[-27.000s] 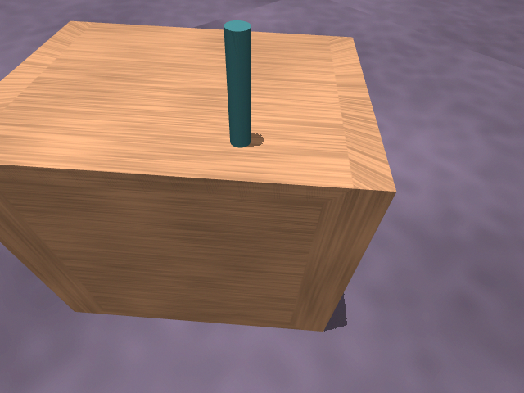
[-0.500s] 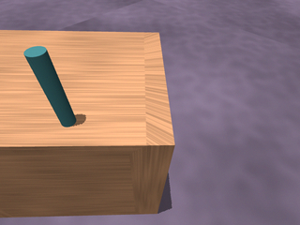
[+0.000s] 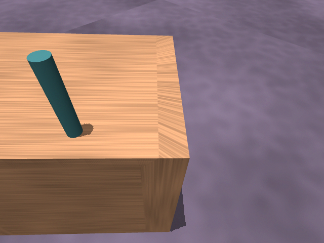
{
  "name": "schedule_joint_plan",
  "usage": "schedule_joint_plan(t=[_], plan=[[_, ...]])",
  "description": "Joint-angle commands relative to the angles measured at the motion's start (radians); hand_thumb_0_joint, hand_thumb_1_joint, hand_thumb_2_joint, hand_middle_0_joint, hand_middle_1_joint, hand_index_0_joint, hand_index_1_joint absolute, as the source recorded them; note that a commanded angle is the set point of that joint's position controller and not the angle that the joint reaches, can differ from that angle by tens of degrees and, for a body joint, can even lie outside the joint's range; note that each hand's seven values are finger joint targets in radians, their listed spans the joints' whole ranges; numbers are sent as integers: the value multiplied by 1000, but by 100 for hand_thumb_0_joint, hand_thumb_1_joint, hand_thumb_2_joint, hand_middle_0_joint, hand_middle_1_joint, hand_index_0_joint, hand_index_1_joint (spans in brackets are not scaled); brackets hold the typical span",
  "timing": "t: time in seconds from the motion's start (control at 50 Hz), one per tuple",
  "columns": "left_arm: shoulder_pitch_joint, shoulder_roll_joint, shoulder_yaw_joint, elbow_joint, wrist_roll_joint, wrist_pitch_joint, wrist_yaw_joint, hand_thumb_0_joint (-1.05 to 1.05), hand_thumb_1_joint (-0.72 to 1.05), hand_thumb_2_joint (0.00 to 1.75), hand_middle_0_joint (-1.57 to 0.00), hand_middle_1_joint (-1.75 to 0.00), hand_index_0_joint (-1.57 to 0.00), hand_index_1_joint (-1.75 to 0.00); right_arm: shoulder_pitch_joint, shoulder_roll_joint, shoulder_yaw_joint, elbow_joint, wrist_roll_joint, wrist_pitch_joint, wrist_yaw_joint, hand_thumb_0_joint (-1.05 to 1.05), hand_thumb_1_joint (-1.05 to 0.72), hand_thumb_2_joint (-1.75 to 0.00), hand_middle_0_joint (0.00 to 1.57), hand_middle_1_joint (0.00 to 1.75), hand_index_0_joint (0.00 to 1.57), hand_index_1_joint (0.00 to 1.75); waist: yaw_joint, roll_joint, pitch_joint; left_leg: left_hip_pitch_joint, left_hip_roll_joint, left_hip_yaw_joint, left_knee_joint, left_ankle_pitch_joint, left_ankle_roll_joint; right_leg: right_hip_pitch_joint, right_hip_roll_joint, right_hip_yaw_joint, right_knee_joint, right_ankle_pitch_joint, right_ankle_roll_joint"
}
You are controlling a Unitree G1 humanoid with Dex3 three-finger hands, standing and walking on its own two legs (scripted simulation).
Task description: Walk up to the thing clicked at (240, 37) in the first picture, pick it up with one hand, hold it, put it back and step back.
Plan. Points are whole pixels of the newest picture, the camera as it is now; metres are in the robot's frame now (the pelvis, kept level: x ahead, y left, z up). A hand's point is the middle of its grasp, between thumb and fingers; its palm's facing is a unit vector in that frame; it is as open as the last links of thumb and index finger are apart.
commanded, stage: stand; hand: left
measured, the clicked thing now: (60, 100) +0.41 +0.25 +0.14
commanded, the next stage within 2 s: none
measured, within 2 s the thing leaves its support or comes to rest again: neither
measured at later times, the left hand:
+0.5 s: hand out of the picture +0.06 +0.26 -0.16, palm faces -0.03 -0.94 -0.34, open 7.4 cm
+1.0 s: hand out of the picture +0.05 +0.26 -0.16, palm faces -0.03 -0.94 -0.34, open 7.4 cm
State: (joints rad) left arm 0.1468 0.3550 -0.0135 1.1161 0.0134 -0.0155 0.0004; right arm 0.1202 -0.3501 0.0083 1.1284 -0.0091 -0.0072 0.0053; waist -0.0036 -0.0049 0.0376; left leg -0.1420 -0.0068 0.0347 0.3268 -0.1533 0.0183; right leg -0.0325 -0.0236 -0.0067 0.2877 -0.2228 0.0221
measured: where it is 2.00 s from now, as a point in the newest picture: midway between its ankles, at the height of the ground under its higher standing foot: outside the picture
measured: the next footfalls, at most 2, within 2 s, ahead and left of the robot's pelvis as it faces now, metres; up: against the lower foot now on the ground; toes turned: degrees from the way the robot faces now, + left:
none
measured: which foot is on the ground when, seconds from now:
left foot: down 0.00-1.00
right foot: down 0.00-1.00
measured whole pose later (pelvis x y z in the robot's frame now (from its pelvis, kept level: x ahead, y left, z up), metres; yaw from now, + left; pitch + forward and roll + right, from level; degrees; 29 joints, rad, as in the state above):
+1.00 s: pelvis +0.00 +0.00 +0.00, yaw +1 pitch -2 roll +0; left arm 0.16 0.35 -0.01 1.12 0.02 -0.01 0.00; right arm 0.12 -0.35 0.00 1.14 -0.01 -0.01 0.01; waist 0.00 -0.01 0.04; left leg -0.14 -0.02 0.02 0.33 -0.15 0.02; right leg -0.03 -0.03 -0.02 0.29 -0.22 0.03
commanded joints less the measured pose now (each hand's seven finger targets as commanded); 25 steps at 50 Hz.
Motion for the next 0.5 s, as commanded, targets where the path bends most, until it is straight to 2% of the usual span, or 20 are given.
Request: schedule_joint_plan(t=[0.0,0.04,0.1,0.22,0.32,0.48], plan=[[-30,210,45,-59,2,-15,19,0,90,90,-20,-30,-20,-30,-35,-210,-43,-54,-2,-24,-15,0,-90,-90,20,30,20,30,-3,7,-52,65,138,-128,-34,165,11,-64,-119,82,-54,150,-39],[-25,204,43,-57,2,-14,17,0,90,90,-20,-30,-20,-30,-34,-210,-43,-54,-1,-22,-15,0,-90,-90,20,30,20,30,-2,11,-41,58,136,-128,-38,144,11,-71,-119,82,-60,134,-39],[-21,207,43,-58,1,-16,18,0,90,90,-20,-30,-20,-30,-33,-208,-41,-54,-1,-27,-14,0,-90,-90,20,30,20,30,-1,16,-61,66,140,-130,-33,213,11,-48,-120,78,-46,185,-36],[-24,204,43,-56,1,-14,17,0,90,90,-20,-30,-20,-30,-35,-208,-42,-53,0,-27,-16,0,-90,-90,20,30,20,30,-1,5,-57,67,139,-130,-34,200,10,-46,-121,77,-50,171,-37],[-25,204,44,-60,0,-13,18,0,90,90,-20,-30,-20,-30,-29,-213,-43,-53,0,-28,-17,0,-90,-90,20,30,20,30,1,13,-68,71,142,-130,-29,244,11,-30,-121,72,-41,191,-34],[-22,201,47,-53,2,-7,15,0,90,90,-20,-30,-20,-30,-33,-214,-47,-48,0,-25,-17,0,-90,-90,20,30,20,30,-2,16,-20,53,137,-146,-65,96,11,-76,-113,67,-49,70,-40]])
